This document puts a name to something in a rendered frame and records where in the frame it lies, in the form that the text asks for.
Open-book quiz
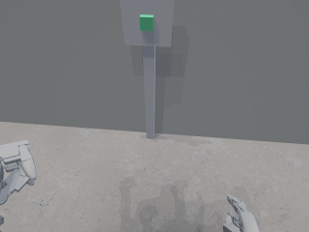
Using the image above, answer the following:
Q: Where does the panel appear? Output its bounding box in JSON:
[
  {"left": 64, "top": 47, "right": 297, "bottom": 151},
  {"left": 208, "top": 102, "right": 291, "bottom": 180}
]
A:
[{"left": 120, "top": 0, "right": 175, "bottom": 139}]

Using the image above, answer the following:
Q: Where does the left robot hand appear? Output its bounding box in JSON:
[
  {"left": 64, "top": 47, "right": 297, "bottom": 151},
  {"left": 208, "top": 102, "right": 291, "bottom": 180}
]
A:
[{"left": 0, "top": 140, "right": 37, "bottom": 206}]

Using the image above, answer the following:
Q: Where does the button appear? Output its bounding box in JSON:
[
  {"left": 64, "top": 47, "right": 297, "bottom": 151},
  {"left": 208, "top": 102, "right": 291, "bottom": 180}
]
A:
[{"left": 139, "top": 14, "right": 155, "bottom": 32}]

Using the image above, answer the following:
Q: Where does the right robot hand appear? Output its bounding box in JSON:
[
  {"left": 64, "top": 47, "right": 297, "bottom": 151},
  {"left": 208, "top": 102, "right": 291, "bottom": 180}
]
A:
[{"left": 223, "top": 194, "right": 260, "bottom": 232}]

